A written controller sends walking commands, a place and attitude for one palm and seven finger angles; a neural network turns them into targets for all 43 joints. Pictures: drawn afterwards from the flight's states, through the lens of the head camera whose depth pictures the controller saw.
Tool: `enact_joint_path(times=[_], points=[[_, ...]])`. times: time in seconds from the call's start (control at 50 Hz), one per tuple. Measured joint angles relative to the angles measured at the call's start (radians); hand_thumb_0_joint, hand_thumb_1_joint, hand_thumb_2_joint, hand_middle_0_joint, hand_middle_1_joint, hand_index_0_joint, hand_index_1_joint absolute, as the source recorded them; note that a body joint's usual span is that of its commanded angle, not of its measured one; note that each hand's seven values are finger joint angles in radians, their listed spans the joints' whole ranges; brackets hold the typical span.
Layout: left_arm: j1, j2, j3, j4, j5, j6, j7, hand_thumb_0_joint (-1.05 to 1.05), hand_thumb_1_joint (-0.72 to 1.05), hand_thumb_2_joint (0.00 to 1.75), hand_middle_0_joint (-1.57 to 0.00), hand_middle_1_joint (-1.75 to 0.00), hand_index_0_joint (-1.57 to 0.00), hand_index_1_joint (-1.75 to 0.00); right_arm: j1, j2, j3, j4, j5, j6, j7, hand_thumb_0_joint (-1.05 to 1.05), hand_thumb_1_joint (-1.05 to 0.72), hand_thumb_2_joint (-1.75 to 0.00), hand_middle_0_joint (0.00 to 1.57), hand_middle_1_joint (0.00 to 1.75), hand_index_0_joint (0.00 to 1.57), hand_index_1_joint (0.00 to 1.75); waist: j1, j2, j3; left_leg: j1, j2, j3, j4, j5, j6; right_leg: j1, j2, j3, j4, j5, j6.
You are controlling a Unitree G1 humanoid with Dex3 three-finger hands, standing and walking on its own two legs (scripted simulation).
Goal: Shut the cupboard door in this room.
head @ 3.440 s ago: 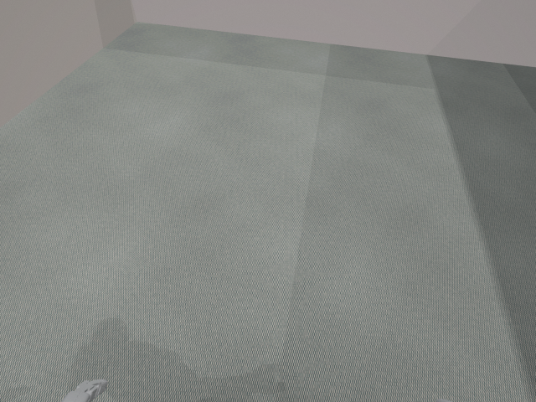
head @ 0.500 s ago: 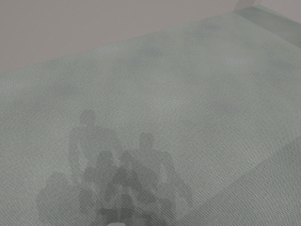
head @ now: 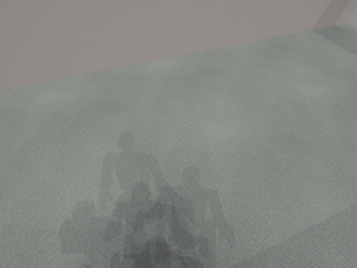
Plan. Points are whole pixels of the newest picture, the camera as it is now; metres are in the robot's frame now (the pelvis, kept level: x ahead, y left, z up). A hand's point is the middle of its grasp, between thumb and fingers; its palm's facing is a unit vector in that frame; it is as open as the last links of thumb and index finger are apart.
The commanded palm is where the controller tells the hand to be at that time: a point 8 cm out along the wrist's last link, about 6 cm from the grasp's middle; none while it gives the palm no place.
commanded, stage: turn or walk to find it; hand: left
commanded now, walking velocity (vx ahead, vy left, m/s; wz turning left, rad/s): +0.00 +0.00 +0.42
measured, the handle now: out of the picture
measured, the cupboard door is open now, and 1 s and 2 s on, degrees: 96 96 96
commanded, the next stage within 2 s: none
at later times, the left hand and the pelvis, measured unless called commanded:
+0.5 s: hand out of the picture -0.06 +0.17 -0.17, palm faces +0.29 -0.93 -0.24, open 7.4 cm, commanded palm none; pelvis -0.05 -0.03 +0.00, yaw +15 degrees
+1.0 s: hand out of the picture -0.09 +0.21 -0.16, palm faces +0.43 -0.86 -0.26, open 7.4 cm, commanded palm none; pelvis -0.09 -0.02 +0.00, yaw +25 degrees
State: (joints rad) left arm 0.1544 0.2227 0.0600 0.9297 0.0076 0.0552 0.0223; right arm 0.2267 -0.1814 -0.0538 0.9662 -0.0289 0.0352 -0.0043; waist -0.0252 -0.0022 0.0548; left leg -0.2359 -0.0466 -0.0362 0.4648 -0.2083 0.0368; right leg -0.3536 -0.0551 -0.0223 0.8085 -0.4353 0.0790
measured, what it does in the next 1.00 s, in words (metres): steps on the spot, turning left: right foot, then left foot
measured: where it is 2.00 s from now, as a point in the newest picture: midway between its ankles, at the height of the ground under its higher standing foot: outside the picture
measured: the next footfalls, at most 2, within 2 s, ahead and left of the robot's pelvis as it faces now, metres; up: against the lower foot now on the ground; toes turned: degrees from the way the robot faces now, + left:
right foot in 0.08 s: +0.04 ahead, -0.13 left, +0.00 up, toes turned -1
left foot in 0.58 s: -0.07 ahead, +0.11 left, +0.00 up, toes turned +21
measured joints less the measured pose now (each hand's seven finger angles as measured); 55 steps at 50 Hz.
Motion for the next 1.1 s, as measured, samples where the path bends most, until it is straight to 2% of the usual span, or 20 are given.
enact_joint_path(times=[0.06, 0.08, 0.1, 0.14, 0.2, 0.28, 0.36, 0.5, 0.56, 0.58, 0.6, 0.64, 0.7, 0.76, 0.84, 0.92, 0.98, 1.04, 1.06, 1.1], points=[[-0.009, -0.017, -0.009, -0.019, -0.004, -0.016, 0.000, 0.01, 0.90, 0.89, -0.20, -0.30, -0.20, -0.30, 0.019, -0.017, -0.010, 0.008, 0.001, 0.010, 0.002, 0.01, -0.90, -0.90, 0.20, 0.30, 0.20, 0.30, -0.007, 0.017, -0.001, -0.037, -0.009, -0.022, 0.036, -0.002, -0.019, 0.073, 0.021, -0.010, -0.174, 0.079, -0.011], [-0.008, -0.022, -0.012, -0.023, -0.003, -0.025, 0.001, 0.01, 0.90, 0.89, -0.20, -0.30, -0.20, -0.30, 0.026, -0.023, -0.014, 0.010, 0.005, 0.013, 0.004, 0.01, -0.90, -0.90, 0.20, 0.30, 0.20, 0.30, -0.006, 0.025, -0.003, -0.054, -0.011, -0.029, 0.062, -0.010, -0.028, 0.101, 0.026, -0.017, -0.243, 0.129, -0.033], [-0.009, -0.034, -0.015, -0.023, 0.002, -0.033, 0.003, 0.01, 0.90, 0.89, -0.20, -0.30, -0.20, -0.30, 0.027, -0.033, -0.020, 0.015, 0.009, 0.017, 0.004, 0.01, -0.90, -0.90, 0.20, 0.30, 0.20, 0.30, -0.008, 0.044, 0.004, -0.075, -0.006, -0.039, 0.109, -0.053, -0.034, 0.106, 0.035, -0.032, -0.251, 0.150, -0.066], [0.002, -0.045, -0.027, -0.029, 0.006, -0.039, 0.003, 0.01, 0.90, 0.89, -0.20, -0.30, -0.20, -0.30, 0.037, -0.042, -0.031, 0.022, 0.007, 0.031, 0.006, 0.01, -0.90, -0.90, 0.20, 0.30, 0.20, 0.30, -0.012, 0.050, 0.002, -0.140, -0.014, -0.033, 0.288, -0.192, -0.046, 0.110, 0.024, -0.057, -0.245, 0.149, -0.104], [0.029, -0.056, -0.030, -0.027, 0.006, -0.035, 0.005, 0.01, 0.90, 0.89, -0.21, -0.30, -0.20, -0.30, 0.045, -0.054, -0.042, 0.033, 0.001, 0.048, 0.017, 0.01, -0.90, -0.90, 0.20, 0.30, 0.20, 0.30, -0.006, 0.043, -0.007, -0.220, 0.000, -0.009, 0.556, -0.197, -0.060, 0.134, 0.006, -0.083, -0.285, 0.163, -0.117], [0.052, -0.062, -0.034, -0.011, 0.006, -0.036, 0.005, 0.01, 0.90, 0.89, -0.21, -0.30, -0.20, -0.30, 0.051, -0.066, -0.049, 0.038, -0.001, 0.050, 0.023, 0.01, -0.90, -0.90, 0.20, 0.30, 0.19, 0.30, -0.010, 0.040, -0.008, -0.250, 0.050, 0.000, 0.700, -0.125, -0.086, 0.150, -0.006, -0.125, -0.325, 0.190, -0.120], [0.070, -0.063, -0.034, -0.002, 0.010, -0.040, 0.006, 0.01, 0.90, 0.89, -0.21, -0.30, -0.20, -0.30, 0.047, -0.068, -0.046, 0.049, -0.001, 0.057, 0.024, 0.01, -0.91, -0.90, 0.19, 0.30, 0.19, 0.30, 0.003, 0.028, -0.003, -0.215, 0.085, 0.006, 0.659, -0.133, -0.104, 0.144, -0.020, -0.163, -0.331, 0.198, -0.121], [0.097, -0.033, -0.021, 0.021, 0.022, -0.041, 0.002, 0.01, 0.90, 0.89, -0.21, -0.30, -0.20, -0.30, -0.009, -0.050, -0.026, 0.046, 0.012, 0.048, 0.019, 0.01, -0.91, -0.90, 0.19, 0.30, 0.19, 0.30, 0.045, -0.013, 0.018, -0.082, 0.093, 0.069, 0.352, -0.249, -0.097, 0.105, -0.066, -0.216, -0.285, 0.193, -0.101], [0.111, -0.007, -0.010, 0.038, 0.018, -0.033, 0.002, 0.01, 0.90, 0.89, -0.21, -0.30, -0.20, -0.30, -0.035, -0.042, -0.016, 0.022, 0.016, 0.025, 0.017, 0.01, -0.91, -0.90, 0.19, 0.30, 0.19, 0.30, 0.051, -0.029, 0.017, -0.003, 0.083, 0.101, 0.155, -0.154, -0.082, 0.073, -0.091, -0.240, -0.222, 0.172, -0.078], [0.117, 0.004, -0.006, 0.042, 0.013, -0.026, 0.001, 0.01, 0.90, 0.89, -0.21, -0.30, -0.20, -0.30, -0.043, -0.037, -0.015, 0.016, 0.015, 0.015, 0.017, 0.01, -0.91, -0.90, 0.19, 0.30, 0.19, 0.30, 0.052, -0.041, 0.014, 0.009, 0.074, 0.105, 0.115, -0.115, -0.063, 0.053, -0.107, -0.240, -0.183, 0.157, -0.068], [0.119, 0.017, -0.001, 0.050, 0.010, -0.014, 0.002, 0.01, 0.90, 0.89, -0.21, -0.30, -0.20, -0.30, -0.054, -0.026, -0.012, 0.011, 0.013, 0.008, 0.016, 0.01, -0.91, -0.90, 0.19, 0.30, 0.19, 0.30, 0.058, -0.060, 0.016, 0.003, 0.061, 0.112, 0.127, -0.113, -0.042, 0.026, -0.113, -0.209, -0.121, 0.082, -0.051], [0.124, 0.034, 0.006, 0.065, 0.011, 0.012, 0.003, 0.01, 0.90, 0.89, -0.21, -0.30, -0.20, -0.30, -0.064, -0.009, -0.003, 0.000, 0.008, 0.000, 0.014, 0.01, -0.91, -0.90, 0.19, 0.30, 0.19, 0.30, 0.062, -0.072, 0.010, 0.003, 0.055, 0.114, 0.133, -0.124, -0.012, -0.033, -0.086, -0.133, 0.033, -0.026, -0.036], [0.114, 0.042, 0.012, 0.076, 0.013, 0.026, -0.004, 0.01, 0.90, 0.89, -0.20, -0.30, -0.20, -0.30, -0.063, 0.005, 0.008, -0.008, 0.005, -0.005, 0.003, 0.01, -0.90, -0.90, 0.20, 0.30, 0.20, 0.30, 0.054, -0.060, -0.004, 0.016, 0.051, 0.092, 0.079, -0.093, 0.000, -0.091, -0.053, -0.072, 0.198, -0.006, -0.023], [0.098, 0.041, 0.012, 0.064, 0.011, 0.014, -0.009, 0.01, 0.90, 0.89, -0.20, -0.30, -0.20, -0.30, -0.063, 0.009, 0.015, -0.008, 0.008, -0.008, -0.002, 0.00, -0.90, -0.90, 0.20, 0.30, 0.20, 0.30, 0.054, -0.046, -0.005, 0.028, 0.040, 0.072, 0.024, -0.051, 0.008, -0.107, -0.041, -0.037, 0.249, 0.038, -0.009], [0.071, 0.031, 0.008, 0.045, 0.007, 0.007, -0.008, 0.01, 0.90, 0.89, -0.20, -0.30, -0.20, -0.30, -0.054, 0.011, 0.015, -0.008, 0.008, -0.011, -0.003, 0.00, -0.90, -0.90, 0.20, 0.30, 0.20, 0.30, 0.044, -0.031, -0.003, 0.026, 0.023, 0.046, -0.013, -0.015, 0.013, -0.085, -0.031, -0.012, 0.203, 0.037, 0.005], [0.035, 0.015, 0.003, 0.026, 0.003, 0.005, -0.004, 0.01, 0.90, 0.89, -0.20, -0.30, -0.20, -0.30, -0.037, 0.006, 0.009, -0.007, 0.004, -0.007, -0.002, 0.01, -0.90, -0.90, 0.20, 0.30, 0.20, 0.30, 0.022, -0.014, 0.001, 0.006, 0.009, 0.018, -0.014, 0.002, 0.008, -0.040, -0.014, -0.002, 0.100, 0.001, 0.005], [0.010, -0.003, -0.004, 0.009, -0.001, -0.003, -0.002, 0.01, 0.90, 0.89, -0.20, -0.30, -0.20, -0.30, -0.020, -0.004, 0.001, -0.002, 0.001, 0.002, 0.000, 0.01, -0.90, -0.90, 0.20, 0.30, 0.20, 0.30, 0.005, 0.006, 0.004, -0.019, 0.001, -0.006, 0.004, 0.008, -0.002, 0.012, 0.006, -0.003, -0.023, -0.001, -0.004], [-0.003, -0.017, -0.012, -0.013, -0.004, -0.021, -0.002, 0.01, 0.90, 0.89, -0.20, -0.30, -0.20, -0.30, 0.001, -0.017, -0.009, 0.003, 0.003, 0.011, 0.003, 0.01, -0.90, -0.90, 0.20, 0.30, 0.20, 0.30, -0.002, 0.019, 0.000, -0.060, -0.012, -0.028, 0.047, 0.002, -0.021, 0.094, 0.020, -0.013, -0.218, 0.100, -0.014], [-0.004, -0.025, -0.014, -0.017, -0.001, -0.031, 0.000, 0.01, 0.90, 0.89, -0.20, -0.30, -0.20, -0.30, 0.007, -0.025, -0.013, 0.006, 0.007, 0.014, 0.005, 0.01, -0.90, -0.90, 0.20, 0.30, 0.20, 0.30, 0.000, 0.032, -0.001, -0.080, -0.011, -0.037, 0.079, -0.008, -0.029, 0.111, 0.026, -0.022, -0.264, 0.131, -0.034], [-0.004, -0.042, -0.024, -0.022, 0.007, -0.039, 0.001, 0.01, 0.90, 0.89, -0.20, -0.30, -0.20, -0.30, 0.012, -0.038, -0.025, 0.014, 0.009, 0.027, 0.006, 0.01, -0.90, -0.90, 0.20, 0.30, 0.20, 0.30, -0.004, 0.053, 0.008, -0.136, -0.014, -0.042, 0.231, -0.159, -0.044, 0.111, 0.028, -0.048, -0.249, 0.138, -0.081]])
